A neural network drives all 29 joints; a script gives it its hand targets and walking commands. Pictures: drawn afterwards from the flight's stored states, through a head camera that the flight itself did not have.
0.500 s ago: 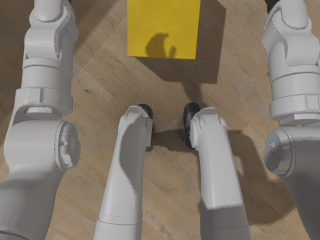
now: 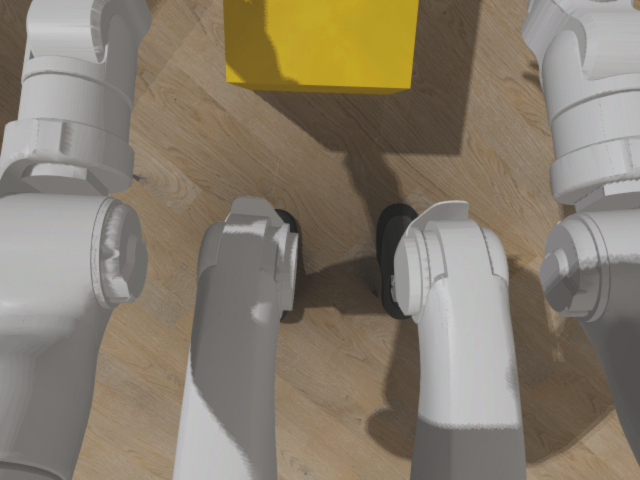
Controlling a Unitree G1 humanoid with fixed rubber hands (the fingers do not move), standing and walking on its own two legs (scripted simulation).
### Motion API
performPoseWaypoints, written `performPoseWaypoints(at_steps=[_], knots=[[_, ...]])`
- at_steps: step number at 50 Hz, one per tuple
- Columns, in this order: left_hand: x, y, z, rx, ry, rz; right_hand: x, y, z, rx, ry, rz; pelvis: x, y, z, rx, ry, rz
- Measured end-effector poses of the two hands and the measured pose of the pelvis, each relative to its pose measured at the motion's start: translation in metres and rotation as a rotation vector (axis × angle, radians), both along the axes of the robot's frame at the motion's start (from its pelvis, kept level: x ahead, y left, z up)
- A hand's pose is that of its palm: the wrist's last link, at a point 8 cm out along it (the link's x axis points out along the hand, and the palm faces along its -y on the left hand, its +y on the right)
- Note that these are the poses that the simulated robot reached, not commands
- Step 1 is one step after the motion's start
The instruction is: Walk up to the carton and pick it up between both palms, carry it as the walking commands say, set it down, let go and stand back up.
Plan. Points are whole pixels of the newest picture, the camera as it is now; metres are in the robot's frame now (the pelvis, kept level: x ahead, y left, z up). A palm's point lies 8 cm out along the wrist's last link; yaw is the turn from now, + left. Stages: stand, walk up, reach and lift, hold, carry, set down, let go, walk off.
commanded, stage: reach and lift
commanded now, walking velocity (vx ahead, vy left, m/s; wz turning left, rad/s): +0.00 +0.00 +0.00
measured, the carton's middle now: out of the picture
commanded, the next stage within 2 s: none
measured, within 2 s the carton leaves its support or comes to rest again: neither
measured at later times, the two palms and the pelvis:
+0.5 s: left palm out of the picture +0.54 +0.19 -0.29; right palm out of the picture +0.55 -0.18 -0.27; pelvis +0.02 -0.01 -0.08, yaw +0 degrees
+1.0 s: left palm out of the picture +0.54 +0.19 -0.29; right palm out of the picture +0.56 -0.16 -0.28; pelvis +0.02 -0.01 -0.09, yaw +0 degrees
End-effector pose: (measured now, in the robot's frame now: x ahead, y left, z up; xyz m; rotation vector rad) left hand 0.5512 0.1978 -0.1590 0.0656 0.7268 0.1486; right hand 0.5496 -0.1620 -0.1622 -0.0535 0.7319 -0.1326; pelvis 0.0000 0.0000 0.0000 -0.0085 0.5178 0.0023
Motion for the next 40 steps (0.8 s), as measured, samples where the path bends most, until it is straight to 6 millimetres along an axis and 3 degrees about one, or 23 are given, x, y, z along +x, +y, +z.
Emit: performPoseWaypoints(at_steps=[12, 19, 23, 28, 40], knots=[[0.003, -0.005, -0.064, -0.014, 0.011, -0.007, 0.002, -0.002, -0.064, 0.012, 0.007, 0.019, 0.011, -0.001, -0.046, 0.003, 0.019, -0.003], [-0.007, -0.006, -0.103, -0.034, 0.052, 0.005, -0.004, -0.005, -0.104, -0.008, 0.066, 0.050, 0.015, -0.004, -0.070, 0.010, 0.025, 0.005], [-0.013, -0.006, -0.120, -0.056, 0.064, 0.005, -0.001, -0.015, -0.106, -0.020, 0.060, 0.025, 0.018, -0.006, -0.078, 0.006, 0.019, 0.003], [-0.016, -0.012, -0.135, -0.048, 0.090, -0.031, 0.000, -0.012, -0.114, -0.004, 0.088, 0.027, 0.021, -0.005, -0.085, -0.002, 0.016, -0.004], [-0.006, -0.007, -0.131, -0.034, 0.053, -0.028, 0.015, -0.006, -0.115, 0.013, 0.045, 0.020, 0.023, -0.006, -0.095, 0.001, 0.006, -0.001]])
